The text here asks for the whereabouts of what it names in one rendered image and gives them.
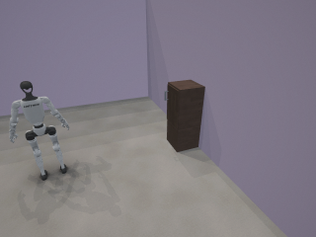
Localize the robot right shin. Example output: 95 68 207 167
55 144 65 169

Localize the robot right thigh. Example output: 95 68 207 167
45 125 59 151

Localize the robot left forearm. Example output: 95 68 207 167
9 118 17 134

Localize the cupboard door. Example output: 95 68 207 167
167 84 180 128

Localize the left robot hand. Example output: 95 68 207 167
9 133 19 143

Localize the handle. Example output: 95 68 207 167
164 91 169 101

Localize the left robot upper arm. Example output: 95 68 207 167
11 100 21 123

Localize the robot right forearm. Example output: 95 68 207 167
55 110 66 123

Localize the right robot hand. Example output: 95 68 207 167
61 121 70 130

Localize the right robot upper arm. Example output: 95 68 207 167
39 96 58 116

